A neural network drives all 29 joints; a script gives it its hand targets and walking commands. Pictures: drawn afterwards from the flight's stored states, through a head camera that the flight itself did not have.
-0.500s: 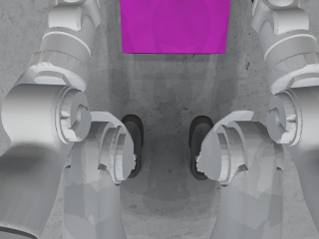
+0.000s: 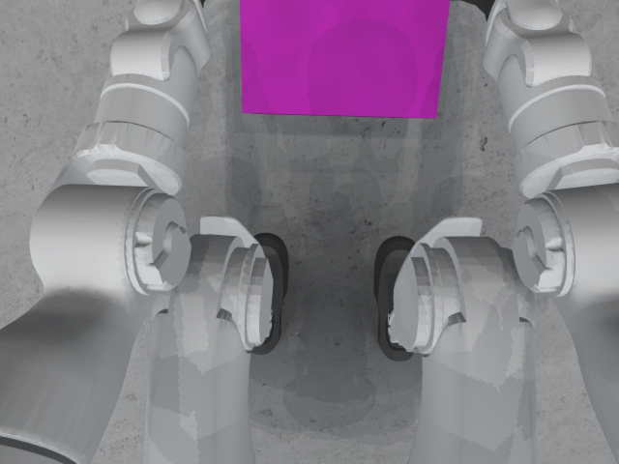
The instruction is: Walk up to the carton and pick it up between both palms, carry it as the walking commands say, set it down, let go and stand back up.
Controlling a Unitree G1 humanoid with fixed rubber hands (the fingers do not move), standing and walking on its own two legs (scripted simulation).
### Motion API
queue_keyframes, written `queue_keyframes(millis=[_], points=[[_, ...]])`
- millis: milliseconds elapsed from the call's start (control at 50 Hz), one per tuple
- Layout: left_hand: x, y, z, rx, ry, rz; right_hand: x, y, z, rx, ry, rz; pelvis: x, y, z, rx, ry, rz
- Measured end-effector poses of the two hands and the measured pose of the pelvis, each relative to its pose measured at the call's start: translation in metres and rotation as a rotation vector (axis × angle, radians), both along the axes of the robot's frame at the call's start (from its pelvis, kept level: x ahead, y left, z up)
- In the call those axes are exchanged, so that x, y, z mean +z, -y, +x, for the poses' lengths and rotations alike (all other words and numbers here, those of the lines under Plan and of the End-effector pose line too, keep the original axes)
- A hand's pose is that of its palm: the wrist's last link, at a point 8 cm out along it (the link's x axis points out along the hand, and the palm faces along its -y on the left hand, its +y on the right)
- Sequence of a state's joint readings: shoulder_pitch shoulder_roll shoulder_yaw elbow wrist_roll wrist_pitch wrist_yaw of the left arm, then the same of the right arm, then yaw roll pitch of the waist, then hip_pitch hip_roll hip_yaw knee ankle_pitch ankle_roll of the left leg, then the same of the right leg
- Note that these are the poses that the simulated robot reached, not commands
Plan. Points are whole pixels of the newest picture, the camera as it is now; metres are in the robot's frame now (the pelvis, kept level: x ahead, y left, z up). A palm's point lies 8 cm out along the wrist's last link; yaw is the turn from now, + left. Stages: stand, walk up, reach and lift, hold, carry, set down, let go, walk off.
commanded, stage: reach and lift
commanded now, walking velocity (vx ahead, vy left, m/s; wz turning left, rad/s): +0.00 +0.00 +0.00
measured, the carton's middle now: out of the picture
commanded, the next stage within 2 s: none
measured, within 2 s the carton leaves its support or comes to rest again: neither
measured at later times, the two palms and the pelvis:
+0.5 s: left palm out of the picture +0.54 +0.13 -0.10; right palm out of the picture +0.54 -0.17 -0.12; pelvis +0.00 +0.00 +0.02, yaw +0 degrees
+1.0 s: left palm out of the picture +0.52 +0.12 -0.03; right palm out of the picture +0.52 -0.17 -0.05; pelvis +0.00 +0.00 +0.07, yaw +0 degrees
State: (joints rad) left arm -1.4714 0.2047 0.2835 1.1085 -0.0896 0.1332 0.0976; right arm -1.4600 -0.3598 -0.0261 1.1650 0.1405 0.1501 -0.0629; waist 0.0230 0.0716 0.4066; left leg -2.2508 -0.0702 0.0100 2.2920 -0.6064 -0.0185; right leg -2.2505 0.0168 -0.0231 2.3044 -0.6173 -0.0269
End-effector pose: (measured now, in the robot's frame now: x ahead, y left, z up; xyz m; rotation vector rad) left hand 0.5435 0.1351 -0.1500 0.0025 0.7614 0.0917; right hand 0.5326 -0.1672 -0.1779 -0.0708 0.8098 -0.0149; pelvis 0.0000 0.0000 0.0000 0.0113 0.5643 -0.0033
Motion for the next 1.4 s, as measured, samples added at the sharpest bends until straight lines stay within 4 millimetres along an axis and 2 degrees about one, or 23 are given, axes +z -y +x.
queue_keyframes(millis=[320,640,860,1400], points=[[0.034,0.011,-0.005,0.040,0.050,-0.015,0.047,0.008,0.006,-0.041,0.039,-0.028,0.014,-0.001,-0.005,-0.004,-0.060,0.000],[0.060,0.010,-0.009,0.092,0.092,0.000,0.075,0.002,0.009,-0.074,0.074,-0.031,0.033,-0.002,0.001,-0.009,-0.158,0.011],[0.097,0.017,-0.018,0.096,0.099,0.020,0.109,0.005,-0.002,-0.118,0.080,-0.056,0.053,0.000,0.002,-0.017,-0.189,0.019],[0.182,0.010,-0.036,0.102,0.111,0.023,0.193,-0.001,-0.024,-0.100,0.089,-0.037,0.109,0.002,0.003,-0.024,-0.218,0.015]])
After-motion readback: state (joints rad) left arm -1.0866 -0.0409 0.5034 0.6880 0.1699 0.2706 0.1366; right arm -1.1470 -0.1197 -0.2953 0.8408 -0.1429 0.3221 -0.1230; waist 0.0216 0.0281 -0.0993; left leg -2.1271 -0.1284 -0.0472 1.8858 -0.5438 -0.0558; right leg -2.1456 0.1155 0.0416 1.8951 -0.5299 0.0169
